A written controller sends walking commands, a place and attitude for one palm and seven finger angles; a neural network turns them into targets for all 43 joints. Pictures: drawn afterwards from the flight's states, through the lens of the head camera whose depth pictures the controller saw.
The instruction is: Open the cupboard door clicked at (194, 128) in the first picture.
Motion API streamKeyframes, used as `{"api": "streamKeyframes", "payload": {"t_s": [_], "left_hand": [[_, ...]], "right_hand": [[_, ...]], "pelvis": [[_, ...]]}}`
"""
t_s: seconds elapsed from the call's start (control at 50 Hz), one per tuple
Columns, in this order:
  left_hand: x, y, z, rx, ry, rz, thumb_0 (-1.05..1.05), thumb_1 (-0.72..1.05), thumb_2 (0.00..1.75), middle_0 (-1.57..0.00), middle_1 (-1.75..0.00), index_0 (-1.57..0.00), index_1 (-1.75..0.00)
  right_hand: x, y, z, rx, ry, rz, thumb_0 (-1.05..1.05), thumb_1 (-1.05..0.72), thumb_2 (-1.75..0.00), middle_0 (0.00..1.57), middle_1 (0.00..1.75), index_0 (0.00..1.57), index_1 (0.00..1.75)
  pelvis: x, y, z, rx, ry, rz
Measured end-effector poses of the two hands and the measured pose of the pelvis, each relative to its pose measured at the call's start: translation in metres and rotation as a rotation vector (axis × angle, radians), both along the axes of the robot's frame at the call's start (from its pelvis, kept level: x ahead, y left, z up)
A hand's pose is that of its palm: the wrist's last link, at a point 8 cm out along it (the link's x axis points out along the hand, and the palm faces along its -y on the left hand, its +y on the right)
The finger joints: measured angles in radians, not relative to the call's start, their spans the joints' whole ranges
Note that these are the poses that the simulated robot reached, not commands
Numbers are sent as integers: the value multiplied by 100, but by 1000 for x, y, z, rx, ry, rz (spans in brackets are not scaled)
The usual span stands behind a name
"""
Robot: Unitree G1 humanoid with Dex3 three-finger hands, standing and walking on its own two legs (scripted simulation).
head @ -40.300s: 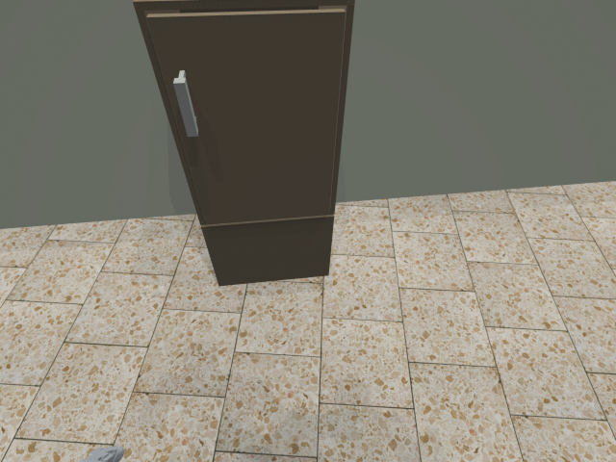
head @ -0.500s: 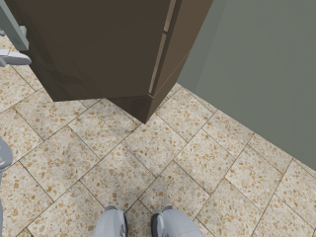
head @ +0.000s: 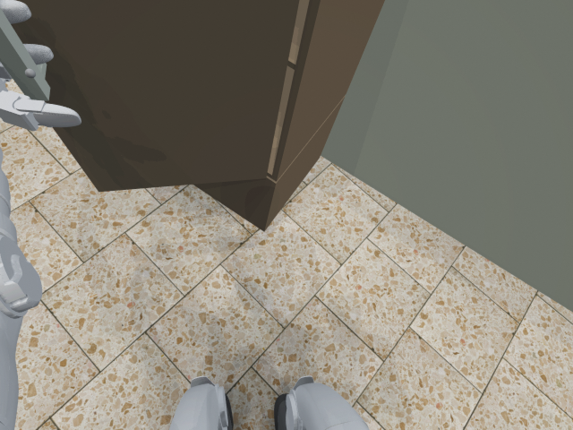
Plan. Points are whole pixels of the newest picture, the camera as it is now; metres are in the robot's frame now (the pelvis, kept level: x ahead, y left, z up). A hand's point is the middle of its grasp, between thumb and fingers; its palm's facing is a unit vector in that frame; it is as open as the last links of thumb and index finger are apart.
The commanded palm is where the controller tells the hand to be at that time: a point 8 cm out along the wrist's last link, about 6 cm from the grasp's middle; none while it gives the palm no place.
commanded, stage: slide the fingers in behind the handle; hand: left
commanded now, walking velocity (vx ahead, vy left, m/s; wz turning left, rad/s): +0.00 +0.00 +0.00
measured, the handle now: (15, 41) +0.60 +0.27 +0.10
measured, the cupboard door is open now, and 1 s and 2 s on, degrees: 43 43 66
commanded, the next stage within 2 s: close the thumb around the handle in 0.38 s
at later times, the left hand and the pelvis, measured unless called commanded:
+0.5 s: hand (34, 70) +0.55 +0.25 +0.10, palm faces +0.07 -1.00 +0.01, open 13.8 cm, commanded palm +0.54 +0.27 +0.09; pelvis +0.01 +0.00 +0.00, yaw +0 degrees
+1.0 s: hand (36, 71) +0.56 +0.25 +0.09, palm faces +0.07 -1.00 -0.01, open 7.0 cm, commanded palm +0.55 +0.27 +0.09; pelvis +0.00 +0.01 +0.00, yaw +0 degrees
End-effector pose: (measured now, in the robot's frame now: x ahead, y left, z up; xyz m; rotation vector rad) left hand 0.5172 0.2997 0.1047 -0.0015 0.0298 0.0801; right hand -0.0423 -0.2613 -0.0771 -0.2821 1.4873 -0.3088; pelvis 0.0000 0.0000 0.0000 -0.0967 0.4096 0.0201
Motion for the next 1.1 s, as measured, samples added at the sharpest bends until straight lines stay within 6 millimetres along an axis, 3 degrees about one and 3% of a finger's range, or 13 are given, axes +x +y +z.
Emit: {"api": "streamKeyframes", "payload": {"t_s": [0.6,0.74,1.1], "left_hand": [[13,2,-7,-5,10,-6,-1,-45,33,-31,-121,-33,-123],[14,0,-8,-1,14,-13,-1,-20,43,-33,-123,-34,-125],[19,0,-13,-8,19,-2,1,71,82,-39,-133,-40,-134]], "right_hand": [[-3,10,1,6,41,-8,0,-90,-89,20,30,20,30],[-2,12,1,5,36,-8,0,-90,-89,20,30,20,30],[-7,11,1,-3,57,-2,0,-90,-89,20,30,20,30]], "pelvis": [[6,6,-1,-6,21,2],[7,8,-1,-7,19,1],[4,8,-3,-11,32,7]]}}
